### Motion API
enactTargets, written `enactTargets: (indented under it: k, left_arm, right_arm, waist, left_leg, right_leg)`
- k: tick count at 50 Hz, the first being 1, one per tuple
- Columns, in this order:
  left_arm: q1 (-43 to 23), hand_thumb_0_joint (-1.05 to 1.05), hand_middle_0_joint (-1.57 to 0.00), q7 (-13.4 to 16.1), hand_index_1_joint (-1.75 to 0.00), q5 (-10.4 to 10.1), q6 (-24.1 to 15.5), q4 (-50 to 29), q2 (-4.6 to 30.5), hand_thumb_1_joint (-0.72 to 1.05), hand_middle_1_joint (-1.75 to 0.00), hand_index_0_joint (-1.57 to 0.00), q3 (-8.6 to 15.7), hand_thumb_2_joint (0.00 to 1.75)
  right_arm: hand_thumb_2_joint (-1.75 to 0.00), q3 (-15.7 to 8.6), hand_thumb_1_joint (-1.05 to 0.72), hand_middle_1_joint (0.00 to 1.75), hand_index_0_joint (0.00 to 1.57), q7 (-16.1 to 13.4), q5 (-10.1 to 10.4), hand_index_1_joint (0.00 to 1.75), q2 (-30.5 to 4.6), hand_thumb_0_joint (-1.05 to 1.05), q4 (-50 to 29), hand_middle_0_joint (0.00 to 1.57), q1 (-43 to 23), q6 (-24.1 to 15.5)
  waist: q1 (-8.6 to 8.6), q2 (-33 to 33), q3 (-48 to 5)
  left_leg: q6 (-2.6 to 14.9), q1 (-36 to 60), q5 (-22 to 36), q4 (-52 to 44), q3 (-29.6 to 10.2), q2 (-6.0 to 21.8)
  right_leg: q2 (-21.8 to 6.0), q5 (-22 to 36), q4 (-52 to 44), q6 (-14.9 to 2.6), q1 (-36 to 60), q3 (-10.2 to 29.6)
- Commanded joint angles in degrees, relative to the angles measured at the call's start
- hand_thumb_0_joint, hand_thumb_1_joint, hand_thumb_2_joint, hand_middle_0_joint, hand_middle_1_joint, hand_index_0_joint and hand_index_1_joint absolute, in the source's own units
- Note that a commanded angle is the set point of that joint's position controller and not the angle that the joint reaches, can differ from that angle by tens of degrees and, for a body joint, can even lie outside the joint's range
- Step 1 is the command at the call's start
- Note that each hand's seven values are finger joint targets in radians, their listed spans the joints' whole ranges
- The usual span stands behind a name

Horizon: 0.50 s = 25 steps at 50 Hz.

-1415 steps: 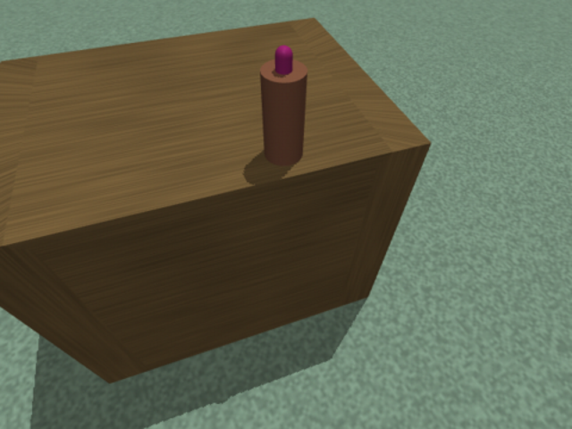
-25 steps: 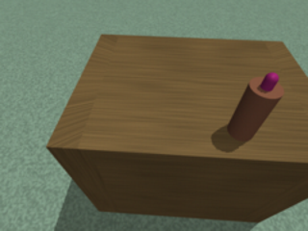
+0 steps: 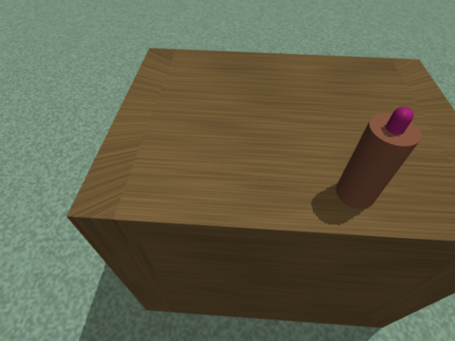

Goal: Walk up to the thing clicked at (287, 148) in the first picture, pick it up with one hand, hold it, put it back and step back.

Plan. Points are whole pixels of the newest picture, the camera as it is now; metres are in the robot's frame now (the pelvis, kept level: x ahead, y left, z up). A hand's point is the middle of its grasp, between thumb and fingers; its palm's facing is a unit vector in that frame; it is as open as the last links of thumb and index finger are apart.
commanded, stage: stand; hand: right
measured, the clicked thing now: (376, 157) +0.42 -0.25 +0.08
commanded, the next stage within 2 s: step back in 0.40 s
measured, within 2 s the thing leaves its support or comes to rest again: neither
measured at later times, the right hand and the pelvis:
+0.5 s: hand out of the picture +0.08 -0.26 -0.16, palm faces -0.03 +0.94 -0.35, open 7.4 cm; pelvis -0.01 +0.00 -0.01, yaw +0 degrees
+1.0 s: hand out of the picture -0.02 -0.23 -0.17, palm faces +0.01 +0.92 -0.40, open 7.4 cm; pelvis -0.09 +0.04 -0.02, yaw -4 degrees
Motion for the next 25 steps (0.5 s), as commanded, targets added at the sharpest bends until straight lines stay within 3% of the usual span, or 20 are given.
enactTargets:
  k: [1, 5, 13, 19, 20, 22, 25]
  left_arm:
    - [-1.6, 0.0, -0.2, 0.6, -0.3, 0.1, -1.1, -3.3, 12.8, 0.9, -0.3, -0.2, 2.2, 0.9]
    - [-1.7, 0.0, -0.2, 0.7, -0.3, 0.1, -1.2, -3.4, 12.5, 0.9, -0.3, -0.2, 2.2, 0.9]
    - [-1.1, 0.0, -0.2, 0.6, -0.3, -0.2, -1.1, -3.3, 12.2, 0.9, -0.3, -0.2, 2.1, 0.9]
    - [-1.5, 0.0, -0.2, 0.7, -0.3, 0.0, -1.1, -3.3, 12.4, 0.9, -0.3, -0.2, 2.2, 0.9]
    - [-2.3, 0.0, -0.2, 1.1, -0.3, -1.2, -0.6, -5.2, 16.1, 0.9, -0.3, -0.2, 4.6, 0.9]
    - [-1.7, 0.0, -0.2, 1.5, -0.3, -1.4, -0.2, -6.8, 15.5, 0.9, -0.3, -0.2, 5.2, 0.9]
    - [-2.6, 0.0, -0.2, 1.5, -0.3, -1.1, 0.5, -9.8, 15.9, 0.9, -0.3, -0.2, 5.7, 0.9]
  right_arm:
    - [-0.9, -2.1, -0.9, 0.3, 0.2, -0.8, 0.3, 0.3, -12.3, 0.0, -3.4, 0.2, -1.5, -1.3]
    - [-0.9, -2.2, -0.9, 0.3, 0.2, -0.8, 0.3, 0.3, -12.4, 0.0, -3.5, 0.2, -1.3, -1.4]
    - [-0.9, -2.0, -0.9, 0.3, 0.2, -0.8, 0.4, 0.3, -12.4, 0.0, -3.5, 0.2, -1.6, -1.5]
    - [-0.9, -2.2, -0.9, 0.3, 0.2, -0.8, 0.3, 0.3, -12.4, 0.0, -3.5, 0.2, -1.6, -1.3]
    - [-0.9, -3.7, -0.9, 0.3, 0.2, -0.3, 0.8, 0.3, -15.8, 0.0, -4.6, 0.2, -3.5, -0.3]
    - [-0.9, -4.0, -0.9, 0.3, 0.2, -0.3, 1.6, 0.3, -14.6, 0.0, -5.8, 0.2, -1.7, 0.2]
    - [-0.9, -4.8, -0.9, 0.3, 0.2, -0.1, 1.7, 0.3, -14.4, 0.0, -8.2, 0.2, -1.0, 1.1]
  waist:
    - [-0.33, -0.3, -4.1]
    - [-0.37, -0.8, -5.6]
    - [0.0, 0.2, -5.4]
    - [-0.19, -0.1, -4.3]
    - [-0.06, -0.4, 1.0]
    - [-0.52, -0.5, -3.7]
    - [-0.75, -3.5, -9.3]
  left_leg:
    - [2.32, -2.3, 8.3, -3.3, -3.6, 5.6]
    - [2.59, -1.3, 11.5, -2.3, -3.5, 6.1]
    - [2.46, -1.2, 12.4, -2.6, -3.5, 6.0]
    - [2.6, -1.6, 10.2, -2.7, -3.5, 5.8]
    - [4.22, -5.1, 19.5, 3.3, -3.7, 4.8]
    - [4.93, -5.0, 23.7, 7.2, -2.7, 4.5]
    - [5.48, -5.3, 19.0, 15.8, -1.1, 1.8]
  right_leg:
    - [-5.7, 5.0, -3.0, -2.08, 2.7, 4.7]
    - [-6.0, 8.4, -2.0, -2.2, 3.7, 4.6]
    - [-5.8, 9.2, -2.0, -2.16, 4.0, 4.5]
    - [-5.9, 7.6, -2.8, -2.0, 3.4, 4.6]
    - [-5.3, 17.5, 2.5, -2.72, -0.7, 5.1]
    - [-5.6, 21.6, 5.6, -4.48, 1.8, 4.4]
    - [-9.0, 21.6, 6.8, -8.28, 1.2, 7.4]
